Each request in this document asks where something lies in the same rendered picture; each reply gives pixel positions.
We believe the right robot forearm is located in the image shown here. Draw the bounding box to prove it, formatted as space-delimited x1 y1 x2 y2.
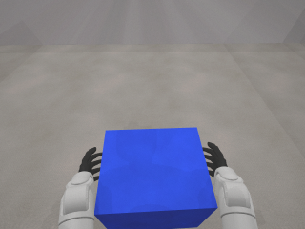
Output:
213 166 258 229

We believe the carton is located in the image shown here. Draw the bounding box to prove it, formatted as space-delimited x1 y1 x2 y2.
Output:
94 127 218 229

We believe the left robot forearm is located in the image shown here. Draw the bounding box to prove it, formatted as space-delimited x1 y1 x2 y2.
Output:
58 171 95 229

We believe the left robot hand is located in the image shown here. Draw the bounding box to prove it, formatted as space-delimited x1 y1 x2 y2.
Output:
78 147 103 181

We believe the right robot hand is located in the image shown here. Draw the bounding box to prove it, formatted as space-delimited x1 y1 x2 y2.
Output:
202 142 228 177

